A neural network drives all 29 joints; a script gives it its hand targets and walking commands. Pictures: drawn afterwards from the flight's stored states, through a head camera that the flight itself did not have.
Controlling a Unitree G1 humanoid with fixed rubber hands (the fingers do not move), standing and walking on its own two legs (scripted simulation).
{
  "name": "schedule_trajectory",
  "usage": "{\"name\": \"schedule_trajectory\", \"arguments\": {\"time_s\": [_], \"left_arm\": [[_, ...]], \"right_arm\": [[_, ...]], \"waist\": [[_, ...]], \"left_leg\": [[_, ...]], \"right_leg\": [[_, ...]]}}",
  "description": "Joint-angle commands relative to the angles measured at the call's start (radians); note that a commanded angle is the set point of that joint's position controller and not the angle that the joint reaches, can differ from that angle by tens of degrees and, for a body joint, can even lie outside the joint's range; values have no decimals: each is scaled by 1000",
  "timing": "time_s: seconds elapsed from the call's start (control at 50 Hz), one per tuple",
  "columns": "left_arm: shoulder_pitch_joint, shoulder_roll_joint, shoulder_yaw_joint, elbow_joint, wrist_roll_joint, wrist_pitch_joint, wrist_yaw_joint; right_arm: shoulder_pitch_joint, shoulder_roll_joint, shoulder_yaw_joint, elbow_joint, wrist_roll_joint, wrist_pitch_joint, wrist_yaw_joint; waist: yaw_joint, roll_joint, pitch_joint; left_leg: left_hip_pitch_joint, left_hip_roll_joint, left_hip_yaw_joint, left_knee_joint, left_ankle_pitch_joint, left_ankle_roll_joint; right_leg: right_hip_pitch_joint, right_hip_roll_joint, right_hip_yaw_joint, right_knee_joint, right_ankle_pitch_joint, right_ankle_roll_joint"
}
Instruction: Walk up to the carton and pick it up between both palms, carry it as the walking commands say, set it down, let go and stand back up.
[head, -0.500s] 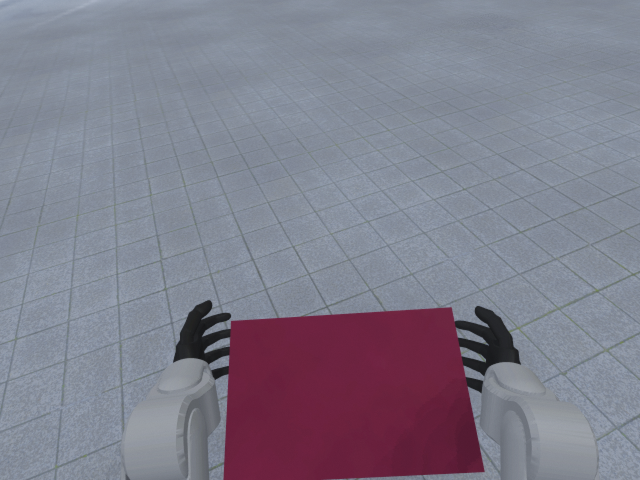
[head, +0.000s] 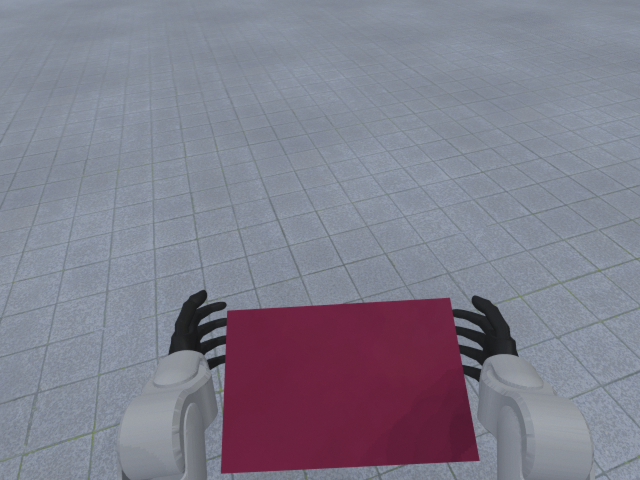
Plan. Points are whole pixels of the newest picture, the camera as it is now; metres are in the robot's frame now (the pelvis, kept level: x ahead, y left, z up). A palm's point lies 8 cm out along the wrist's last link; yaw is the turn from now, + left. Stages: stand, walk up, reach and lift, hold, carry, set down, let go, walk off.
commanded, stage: carry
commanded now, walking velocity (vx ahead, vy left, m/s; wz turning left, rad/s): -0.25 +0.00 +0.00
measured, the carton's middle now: (341, 382) +0.27 +0.01 +0.01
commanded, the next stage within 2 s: none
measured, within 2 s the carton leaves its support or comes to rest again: neither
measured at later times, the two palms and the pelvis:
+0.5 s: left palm out of the picture +0.01 +0.18 +0.09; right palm out of the picture +0.02 -0.15 +0.09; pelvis -0.22 +0.00 +0.00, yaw +1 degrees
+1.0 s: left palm out of the picture -0.18 +0.11 +0.10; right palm out of the picture -0.20 -0.22 +0.09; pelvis -0.44 -0.04 +0.01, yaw +0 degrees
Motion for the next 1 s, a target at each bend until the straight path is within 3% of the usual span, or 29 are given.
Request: {"name": "schedule_trajectory", "arguments": {"time_s": [0.0, 0.02, 0.04, 0.06, 0.08, 0.1, 0.12, 0.16, 0.2, 0.3, 0.36, 0.38, 0.4, 0.42, 0.44, 0.46, 0.48, 0.52, 0.56, 0.66, 0.7, 0.72, 0.74, 0.76, 0.78, 0.82, 0.86, 0.92, 0.98], "left_arm": [[-314, -928, -706, -20, -401, 31, -276], [-317, -919, -694, -21, -399, 30, -280], [-312, -902, -681, -6, -391, 29, -284], [-284, -912, -661, 4, -382, 24, -289], [-334, -933, -673, -54, -390, 20, -294], [-330, -934, -667, -59, -380, 15, -295], [-347, -939, -671, -76, -382, 8, -296], [-354, -950, -668, -76, -379, -4, -295], [-352, -942, -657, -83, -376, -6, -295], [-296, -882, -647, -69, -359, 6, -282], [-289, -871, -661, -55, -363, 13, -279], [-299, -866, -666, -46, -365, 16, -278], [-308, -861, -671, -35, -366, 18, -277], [-388, -864, -697, -82, -386, 22, -281], [-437, -890, -698, -84, -395, 19, -284], [-440, -923, -711, -73, -404, 15, -288], [-451, -954, -727, -74, -413, 11, -291], [-471, -972, -741, -78, -423, 10, -296], [-462, -958, -748, -84, -429, 11, -290], [-353, -918, -717, -46, -406, 27, -274], [-321, -916, -697, -25, -395, 30, -277], [-319, -912, -687, -21, -392, 29, -279], [-321, -903, -676, -26, -388, 27, -283], [-296, -885, -660, 2, -371, 23, -285], [-331, -927, -673, -52, -386, 17, -291], [-341, -936, -663, -88, -378, 8, -297], [-352, -949, -662, -100, -376, -6, -296], [-338, -931, -647, -102, -375, -14, -294], [-309, -895, -647, -95, -369, -8, -287]], "right_arm": [[-394, 845, 626, -111, 358, -37, 228], [-402, 849, 631, -107, 360, -37, 226], [-400, 844, 635, -117, 360, -33, 225], [-456, 847, 665, -157, 377, -30, 227], [-473, 910, 683, -142, 400, -36, 232], [-498, 928, 701, -142, 419, -39, 235], [-525, 939, 718, -151, 435, -43, 239], [-541, 948, 739, -155, 454, -51, 244], [-538, 941, 738, -162, 460, -51, 243], [-469, 893, 702, -129, 447, -35, 236], [-422, 875, 666, -86, 422, -28, 238], [-422, 868, 657, -73, 414, -27, 241], [-425, 860, 651, -68, 408, -24, 245], [-420, 867, 623, -44, 388, -36, 245], [-447, 889, 626, -64, 398, -42, 250], [-454, 895, 620, -83, 395, -46, 252], [-474, 899, 624, -105, 388, -53, 254], [-493, 902, 629, -128, 388, -61, 254], [-465, 889, 621, -128, 385, -62, 249], [-397, 851, 622, -126, 369, -47, 237], [-391, 845, 632, -121, 365, -40, 235], [-391, 845, 637, -114, 367, -38, 234], [-404, 851, 644, -114, 371, -38, 231], [-414, 843, 666, -143, 374, -29, 232], [-471, 891, 683, -166, 394, -36, 235], [-513, 945, 721, -164, 436, -44, 241], [-535, 958, 747, -172, 458, -54, 247], [-522, 940, 747, -175, 466, -55, 244], [-481, 913, 734, -162, 457, -46, 237]], "waist": [[-23, 153, -306], [-22, 69, -298], [-25, -185, -287], [-11, -431, -258], [-14, -311, -245], [-14, -205, -230], [-16, -154, -210], [-17, -163, -185], [-17, -181, -186], [-7, -229, -264], [-17, -200, -308], [-15, -151, -307], [-15, -33, -281], [-45, 234, -183], [-46, 213, -143], [-45, 126, -125], [-36, 58, -116], [-29, 94, -137], [-30, 125, -170], [-44, 198, -260], [-29, 172, -285], [-26, 132, -287], [-23, 8, -284], [-22, -363, -238], [-20, -375, -215], [-23, -165, -194], [-21, -167, -177], [-17, -187, -193], [-13, -223, -229]], "left_leg": [[258, 198, -185, -63, 379, 107], [155, 156, -154, 1, 262, 60], [-47, 52, -59, 106, 25, 3], [-150, -29, 56, 326, -372, -19], [-144, -47, -7, 540, -458, -14], [-137, -66, -49, 653, -426, -7], [-138, -69, -58, 731, -360, -12], [-136, -74, -47, 761, -268, -36], [-105, -78, -12, 637, -269, -53], [20, -92, 25, 203, -376, -21], [167, -89, 82, -108, -236, -9], [248, -35, 20, -177, -193, -10], [330, 79, -112, -238, -173, 0], [238, 287, -343, -272, -59, 112], [129, 362, -337, -263, 156, 175], [68, 346, -296, -256, 203, 184], [44, 298, -214, -245, 138, 154], [114, 211, -115, -191, 168, 118], [212, 180, -111, -143, 287, 119], [311, 228, -227, -166, 327, 156], [298, 208, -208, -119, 325, 128], [219, 181, -189, -89, 280, 88], [98, 123, -143, 1, 140, 45], [-159, -14, 9, 138, -212, -17], [-157, -46, 22, 425, -447, -14], [-139, -69, -52, 668, -371, -3], [-155, -71, -55, 750, -260, -24], [-129, -77, -16, 606, -275, -54], [-71, -77, 5, 363, -347, -40]], "right_leg": [[136, -29, -5, -381, 168, -11], [231, -112, 86, -443, 220, -16], [329, -295, 275, -392, 588, -65], [240, -473, 387, -372, 908, -196], [194, -449, 347, -357, 1044, -235], [160, -411, 304, -364, 935, -231], [123, -360, 241, -373, 785, -212], [115, -286, 165, -380, 571, -173], [126, -271, 179, -417, 409, -160], [234, -311, 285, -449, 415, -180], [222, -284, 261, -420, 427, -137], [145, -248, 237, -383, 339, -88], [13, -194, 175, -295, 253, -45], [-181, -69, 30, -151, 79, 16], [-158, -41, 32, 151, -74, 16], [-150, -8, 88, 363, -73, 7], [-159, -19, 98, 460, -13, 10], [-208, -27, 72, 514, 49, 20], [-214, -30, 44, 374, 18, 30], [-45, 12, -18, -38, -62, 5], [74, -1, -28, -319, 90, -5], [173, -54, 13, -413, 167, -11], [269, -158, 134, -474, 224, -15], [299, -414, 411, -451, 582, -123], [167, -474, 369, -402, 870, -212], [113, -380, 255, -404, 703, -197], [113, -291, 155, -389, 543, -159], [169, -276, 190, -417, 413, -149], [241, -301, 263, -443, 394, -163]]}}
